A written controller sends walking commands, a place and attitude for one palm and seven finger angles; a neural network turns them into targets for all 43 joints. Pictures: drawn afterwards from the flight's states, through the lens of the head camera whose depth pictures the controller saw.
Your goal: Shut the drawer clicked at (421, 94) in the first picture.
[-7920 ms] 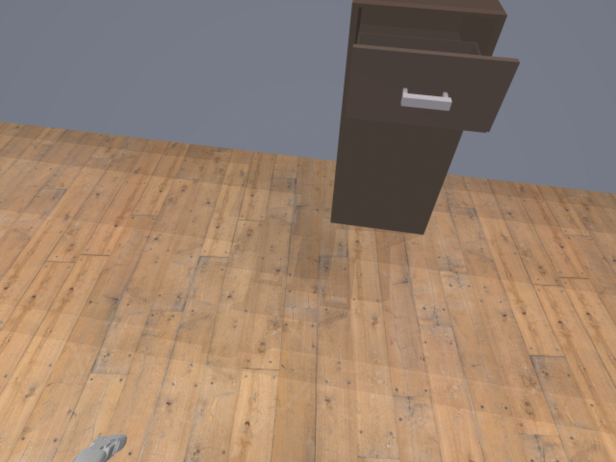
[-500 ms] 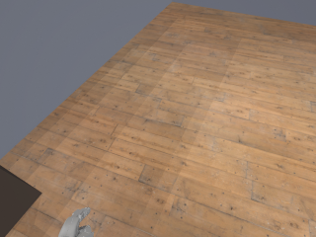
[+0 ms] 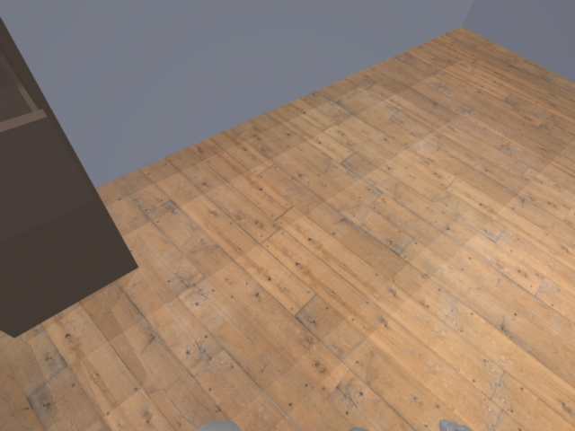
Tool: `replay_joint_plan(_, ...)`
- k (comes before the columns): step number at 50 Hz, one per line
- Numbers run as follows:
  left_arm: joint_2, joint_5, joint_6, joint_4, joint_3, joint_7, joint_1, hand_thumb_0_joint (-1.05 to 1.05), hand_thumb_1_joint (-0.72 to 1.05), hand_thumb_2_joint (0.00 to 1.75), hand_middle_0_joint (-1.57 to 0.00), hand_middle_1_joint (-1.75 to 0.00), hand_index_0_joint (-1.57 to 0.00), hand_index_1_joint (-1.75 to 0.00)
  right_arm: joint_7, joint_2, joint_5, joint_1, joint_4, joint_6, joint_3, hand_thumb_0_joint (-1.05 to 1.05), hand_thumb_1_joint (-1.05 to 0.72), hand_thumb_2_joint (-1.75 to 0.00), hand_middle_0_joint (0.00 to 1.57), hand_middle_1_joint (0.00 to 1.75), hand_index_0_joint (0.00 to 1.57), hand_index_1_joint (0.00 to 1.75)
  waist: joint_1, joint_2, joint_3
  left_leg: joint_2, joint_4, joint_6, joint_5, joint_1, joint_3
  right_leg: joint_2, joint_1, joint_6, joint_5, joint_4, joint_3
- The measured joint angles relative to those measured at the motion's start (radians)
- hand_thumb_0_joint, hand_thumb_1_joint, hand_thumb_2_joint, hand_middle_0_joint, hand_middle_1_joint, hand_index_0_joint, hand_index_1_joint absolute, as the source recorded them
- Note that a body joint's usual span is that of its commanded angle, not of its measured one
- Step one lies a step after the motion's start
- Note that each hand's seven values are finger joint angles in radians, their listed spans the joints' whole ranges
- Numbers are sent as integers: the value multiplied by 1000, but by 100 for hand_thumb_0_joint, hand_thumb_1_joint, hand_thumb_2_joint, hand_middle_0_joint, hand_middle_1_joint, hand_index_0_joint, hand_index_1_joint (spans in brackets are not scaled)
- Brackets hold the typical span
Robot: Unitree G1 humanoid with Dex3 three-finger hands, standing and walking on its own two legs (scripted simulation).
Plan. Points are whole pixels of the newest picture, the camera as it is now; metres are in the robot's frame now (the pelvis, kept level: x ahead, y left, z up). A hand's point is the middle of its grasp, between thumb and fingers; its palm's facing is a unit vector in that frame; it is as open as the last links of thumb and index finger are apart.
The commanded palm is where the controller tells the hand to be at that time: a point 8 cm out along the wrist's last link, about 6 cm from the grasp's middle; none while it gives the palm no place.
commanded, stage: turn to face it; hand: left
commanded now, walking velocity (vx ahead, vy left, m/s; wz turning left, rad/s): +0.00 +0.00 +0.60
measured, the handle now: out of the picture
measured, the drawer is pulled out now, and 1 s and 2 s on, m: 0.29 0.29 0.29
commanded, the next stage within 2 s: take the last steps up to it in 1.22 s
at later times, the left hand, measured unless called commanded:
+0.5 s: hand out of the picture +0.09 +0.20 -0.12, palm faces +0.27 -0.92 -0.27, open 7.4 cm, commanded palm none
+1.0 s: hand out of the picture -0.14 +0.18 -0.17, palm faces +0.60 -0.76 -0.25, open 7.4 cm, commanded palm none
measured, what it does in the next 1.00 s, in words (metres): steps on the spot, turning left: right foot, then left foot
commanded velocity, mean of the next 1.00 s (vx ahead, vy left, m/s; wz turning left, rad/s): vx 0.00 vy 0.00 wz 0.54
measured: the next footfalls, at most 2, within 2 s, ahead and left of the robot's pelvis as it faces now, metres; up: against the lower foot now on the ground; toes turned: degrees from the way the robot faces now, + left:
right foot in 0.50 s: +0.07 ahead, -0.13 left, +0.00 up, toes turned +16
left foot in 0.96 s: -0.07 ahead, +0.10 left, +0.00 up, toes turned +38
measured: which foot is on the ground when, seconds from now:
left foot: down 0.00-0.50, up 0.52-0.94, down 0.96-1.00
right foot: up 0.00-0.48, down 0.50-0.96, up 0.98-1.00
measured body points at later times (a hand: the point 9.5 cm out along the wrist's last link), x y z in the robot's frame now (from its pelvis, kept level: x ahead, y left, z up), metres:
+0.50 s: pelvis +0.00 -0.03 +0.01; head +0.03 -0.04 +0.46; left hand +0.07 +0.25 -0.10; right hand +0.09 -0.27 -0.15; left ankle +0.01 +0.09 -0.72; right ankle +0.03 -0.15 -0.72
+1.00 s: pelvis -0.03 -0.01 +0.00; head -0.01 +0.04 +0.45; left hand -0.17 +0.22 -0.15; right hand +0.22 -0.16 -0.12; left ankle -0.10 +0.07 -0.72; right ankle +0.02 -0.14 -0.71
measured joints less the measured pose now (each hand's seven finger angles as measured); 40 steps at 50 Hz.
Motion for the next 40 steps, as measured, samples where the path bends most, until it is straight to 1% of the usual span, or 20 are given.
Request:
replay_joint_plan(2,7,1,10,11,7,0,-10,1,91,90,-20,-30,-20,-30,-11,7,-2,3,-8,-6,5,1,-91,-89,20,30,20,30,-5,7,-9,-4,-36,11,8,13,-20,33,-63,7,25,132,51)
replay_joint_plan(4,8,0,7,10,9,-6,-27,1,91,90,-20,-30,-20,-30,-20,12,-3,8,-10,-7,10,1,-91,-89,20,30,20,30,-10,15,-11,-13,-90,9,43,34,-43,51,-105,13,91,195,83)
replay_joint_plan(7,5,0,-6,-7,7,-11,-49,1,91,90,-20,-30,-20,-30,-24,17,-1,20,-7,-7,15,1,-91,-89,20,30,20,30,-12,24,-17,-30,-160,20,88,60,-72,64,-136,23,164,206,117)
replay_joint_plan(10,-2,0,-13,-22,5,-10,-70,1,91,90,-20,-30,-20,-30,-24,24,-1,37,-3,-6,17,1,-91,-89,20,30,20,30,-20,32,-27,-48,-200,25,116,73,-102,75,-138,32,190,171,139)
replay_joint_plan(15,-15,-3,-11,-41,0,-5,-107,1,91,90,-20,-30,-20,-30,-21,34,-5,71,6,2,13,1,-91,-89,21,30,20,30,-43,45,-41,-74,-213,22,135,68,-154,99,-101,35,165,62,155)
replay_joint_plan(21,-43,-12,-19,-71,-13,0,-148,1,91,90,-20,-30,-20,-30,-21,26,-11,107,21,16,0,1,-91,-89,21,30,20,30,-74,81,-40,-96,-188,-1,145,30,-225,151,-17,16,122,-139,164)
replay_joint_plan(23,-53,-16,-28,-82,-19,0,-151,1,91,90,-20,-30,-20,-30,-21,19,-10,117,26,23,-6,1,-91,-89,21,30,20,30,-80,95,-43,-105,-169,-15,144,11,-250,169,34,6,157,-254,161)
replay_joint_plan(24,-57,-17,-35,-89,-22,1,-149,1,91,90,-20,-30,-20,-30,-20,15,-8,123,27,27,-10,1,-91,-89,21,30,20,30,-80,100,-46,-112,-152,-24,139,-2,-261,173,71,1,202,-336,157)
replay_joint_plan(25,-59,-16,-45,-96,-25,1,-142,1,91,90,-20,-30,-20,-30,-19,11,-3,131,28,29,-15,1,-91,-89,21,30,20,30,-76,102,-52,-122,-122,-33,128,-20,-268,172,104,-23,256,-416,152)
replay_joint_plan(26,-67,-11,-52,-95,-28,4,-140,1,91,90,-20,-30,-20,-30,-19,4,0,128,34,33,-21,1,-91,-89,21,30,20,30,-71,115,-46,-120,-57,-45,52,-45,-266,176,106,-56,278,-417,141)
replay_joint_plan(27,-73,-7,-53,-94,-34,5,-133,1,91,90,-20,-30,-20,-30,-20,-2,-1,127,39,38,-26,1,-91,-89,21,30,20,30,-73,123,-42,-120,40,-55,-34,-78,-248,173,109,-79,271,-405,127)
replay_joint_plan(28,-80,-6,-51,-92,-40,6,-124,1,91,90,-20,-30,-20,-30,-18,-9,-3,129,41,44,-31,1,-91,-89,21,30,20,30,-77,128,-43,-119,148,-62,-78,-114,-227,164,119,-92,261,-405,109)
replay_joint_plan(30,-89,-6,-45,-85,-44,7,-101,1,91,89,-21,-30,-20,-30,-11,-21,-8,135,47,52,-39,1,-91,-89,20,30,20,30,-78,129,-49,-99,335,-76,-87,-167,-179,146,146,-100,254,-427,82)
replay_joint_plan(32,-94,-5,-43,-74,-44,8,-82,1,91,89,-21,-30,-20,-30,-3,-30,-11,137,49,57,-43,1,-91,-89,20,30,20,30,-78,125,-52,-65,458,-90,-54,-195,-144,129,168,-99,260,-449,60)
replay_joint_plan(34,-95,-4,-46,-65,-44,8,-68,1,91,89,-21,-30,-20,-30,0,-35,-11,138,50,58,-44,1,-91,-89,20,30,20,30,-79,117,-50,-32,507,-103,-29,-200,-128,111,181,-97,262,-459,34)
replay_joint_plan(36,-97,-2,-50,-59,-44,7,-56,1,91,89,-21,-30,-20,-30,2,-39,-10,134,53,62,-44,1,-91,-89,20,30,20,30,-75,108,-46,-5,503,-112,-21,-189,-121,94,189,-95,259,-462,7)
replay_joint_plan(40,-94,4,-55,-49,-43,3,-33,1,90,89,-21,-30,-20,-30,2,-41,-8,103,60,71,-38,1,-91,-89,20,30,20,30,-53,89,-28,28,399,-121,-56,-141,-103,61,187,-84,250,-450,-39)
